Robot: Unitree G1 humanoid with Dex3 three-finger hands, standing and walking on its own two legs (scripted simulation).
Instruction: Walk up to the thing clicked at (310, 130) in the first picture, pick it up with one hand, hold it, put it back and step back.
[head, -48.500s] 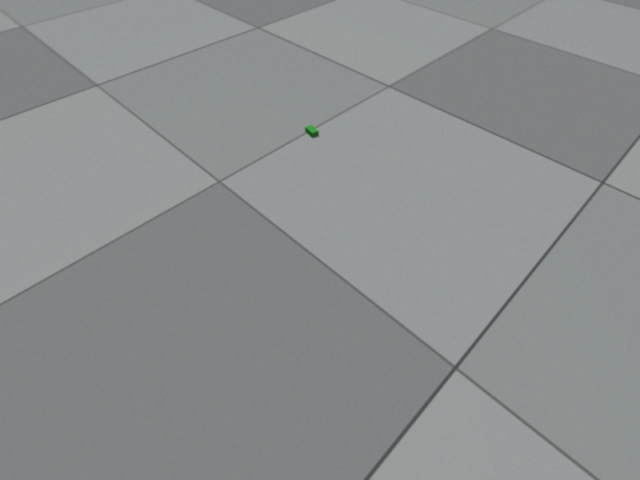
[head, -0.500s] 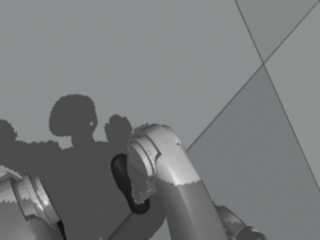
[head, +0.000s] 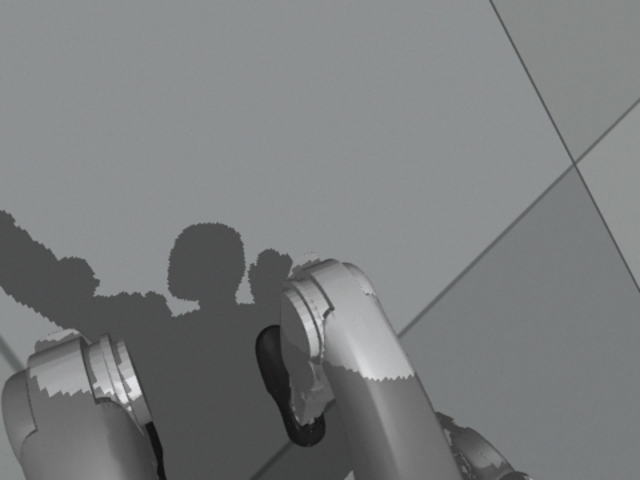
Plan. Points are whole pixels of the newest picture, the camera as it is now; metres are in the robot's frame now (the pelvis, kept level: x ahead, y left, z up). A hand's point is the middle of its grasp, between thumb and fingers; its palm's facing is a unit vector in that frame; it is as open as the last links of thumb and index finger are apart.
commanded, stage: withdraw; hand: left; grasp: from above
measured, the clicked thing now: out of the picture +0.48 +0.35 -0.31
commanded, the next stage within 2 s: home in 0.50 s
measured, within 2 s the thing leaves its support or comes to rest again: neither
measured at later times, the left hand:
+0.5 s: hand out of the picture +0.48 +0.34 -0.14, palm faces -0.46 -0.10 -0.88, open 12.6 cm
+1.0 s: hand out of the picture +0.40 +0.36 -0.04, palm faces -0.33 -0.41 -0.85, open 8.6 cm
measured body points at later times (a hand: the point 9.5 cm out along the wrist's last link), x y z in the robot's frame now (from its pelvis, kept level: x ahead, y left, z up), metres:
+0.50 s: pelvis -0.02 +0.00 +0.01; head +0.23 +0.11 +0.37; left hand +0.50 +0.35 -0.09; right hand +0.04 -0.28 -0.05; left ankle +0.06 +0.12 -0.29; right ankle +0.11 -0.12 -0.29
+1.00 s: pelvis -0.01 +0.00 +0.07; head +0.21 +0.09 +0.46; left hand +0.41 +0.38 +0.01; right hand +0.10 -0.26 -0.03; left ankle +0.06 +0.12 -0.29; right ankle +0.11 -0.12 -0.29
